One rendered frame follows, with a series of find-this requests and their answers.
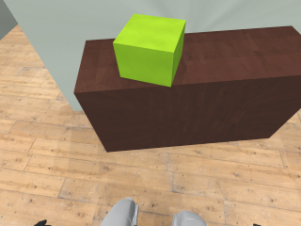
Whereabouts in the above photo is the robot left thigh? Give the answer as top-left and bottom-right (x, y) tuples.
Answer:
(100, 199), (139, 226)

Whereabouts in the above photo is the robot right thigh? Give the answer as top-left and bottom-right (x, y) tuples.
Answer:
(172, 210), (208, 226)

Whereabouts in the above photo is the robot thigh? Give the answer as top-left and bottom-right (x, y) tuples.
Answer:
(100, 199), (139, 226)
(172, 210), (208, 226)

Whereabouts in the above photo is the carton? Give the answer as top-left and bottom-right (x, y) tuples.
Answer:
(113, 14), (186, 87)

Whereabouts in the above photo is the pedestal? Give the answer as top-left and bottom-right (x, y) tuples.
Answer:
(73, 25), (301, 153)

